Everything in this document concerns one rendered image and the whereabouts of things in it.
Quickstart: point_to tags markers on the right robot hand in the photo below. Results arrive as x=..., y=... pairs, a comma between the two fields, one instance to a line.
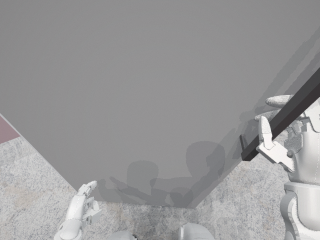
x=303, y=143

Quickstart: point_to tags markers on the handle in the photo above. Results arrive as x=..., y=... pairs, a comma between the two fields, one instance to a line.
x=304, y=98

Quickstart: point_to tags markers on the left robot forearm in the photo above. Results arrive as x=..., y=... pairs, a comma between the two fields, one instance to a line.
x=71, y=229

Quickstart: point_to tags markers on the fridge door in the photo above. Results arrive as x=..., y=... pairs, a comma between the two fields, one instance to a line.
x=149, y=97

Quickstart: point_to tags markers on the right robot forearm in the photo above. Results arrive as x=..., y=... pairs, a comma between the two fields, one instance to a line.
x=300, y=209

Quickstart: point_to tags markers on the robot right thigh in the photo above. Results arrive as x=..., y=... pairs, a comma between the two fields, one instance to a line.
x=193, y=231

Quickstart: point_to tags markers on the left robot hand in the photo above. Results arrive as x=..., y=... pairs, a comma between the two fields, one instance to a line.
x=79, y=205

